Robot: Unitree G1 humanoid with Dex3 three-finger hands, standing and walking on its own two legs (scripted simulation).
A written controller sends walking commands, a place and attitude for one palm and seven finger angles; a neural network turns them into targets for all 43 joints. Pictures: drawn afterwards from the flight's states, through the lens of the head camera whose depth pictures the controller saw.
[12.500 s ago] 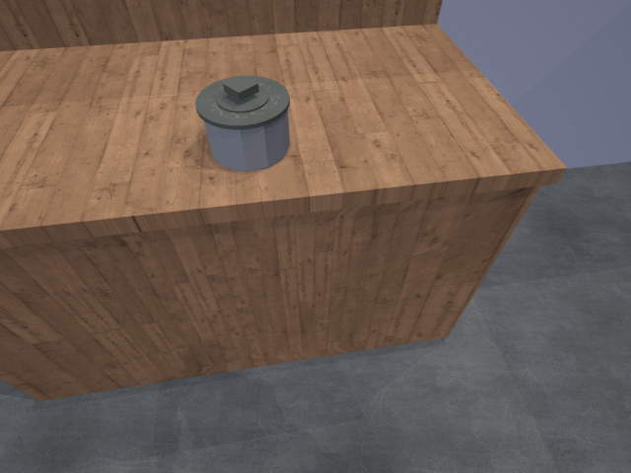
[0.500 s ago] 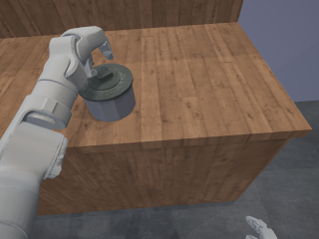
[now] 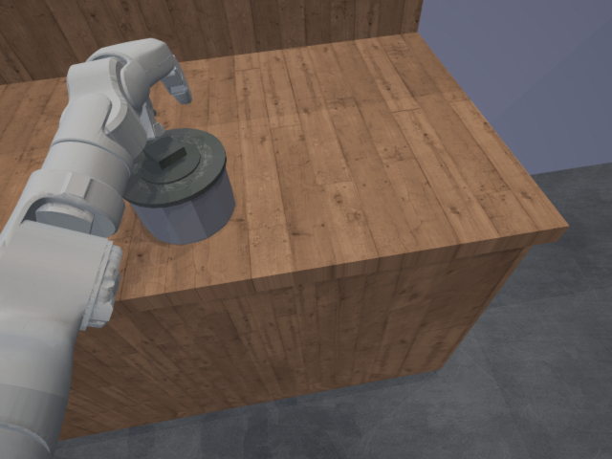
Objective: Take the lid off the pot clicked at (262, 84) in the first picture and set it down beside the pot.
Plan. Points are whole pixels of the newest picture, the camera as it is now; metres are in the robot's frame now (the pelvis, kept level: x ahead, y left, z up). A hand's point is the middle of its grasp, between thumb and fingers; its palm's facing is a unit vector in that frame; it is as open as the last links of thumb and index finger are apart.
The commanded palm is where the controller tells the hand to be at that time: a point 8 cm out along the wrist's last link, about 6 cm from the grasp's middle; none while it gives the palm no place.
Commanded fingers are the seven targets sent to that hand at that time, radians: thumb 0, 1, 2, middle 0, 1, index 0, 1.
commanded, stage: move the open hand above the knob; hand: left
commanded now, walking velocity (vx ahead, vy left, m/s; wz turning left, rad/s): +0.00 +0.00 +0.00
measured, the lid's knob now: (164, 151) +0.51 +0.17 +0.14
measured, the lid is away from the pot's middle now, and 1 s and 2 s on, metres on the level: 0.00 0.00 0.00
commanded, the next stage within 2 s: lower the open fingers around the knob in 0.56 s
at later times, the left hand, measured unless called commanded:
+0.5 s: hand (141, 124) +0.48 +0.17 +0.21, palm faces -0.27 -0.07 -0.96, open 9.9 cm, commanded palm +0.48 +0.17 +0.27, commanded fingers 0.00 -0.38 1.68 -0.88 -0.08 -0.88 -0.08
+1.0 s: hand (157, 131) +0.49 +0.16 +0.19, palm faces -0.37 -0.15 -0.92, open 9.9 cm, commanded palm +0.48 +0.17 +0.24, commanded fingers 0.00 -0.38 1.68 -0.88 -0.08 -0.88 -0.08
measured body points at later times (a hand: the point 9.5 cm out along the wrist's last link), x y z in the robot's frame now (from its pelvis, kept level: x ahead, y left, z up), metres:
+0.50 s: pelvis +0.00 -0.01 +0.00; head +0.03 -0.03 +0.45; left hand +0.49 +0.17 +0.26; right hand +0.10 -0.27 -0.13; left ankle +0.02 +0.09 -0.74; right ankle -0.05 -0.13 -0.74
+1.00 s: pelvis +0.01 +0.00 +0.00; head +0.05 -0.02 +0.45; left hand +0.51 +0.16 +0.24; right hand +0.06 -0.28 -0.13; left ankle +0.02 +0.09 -0.74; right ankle -0.05 -0.13 -0.74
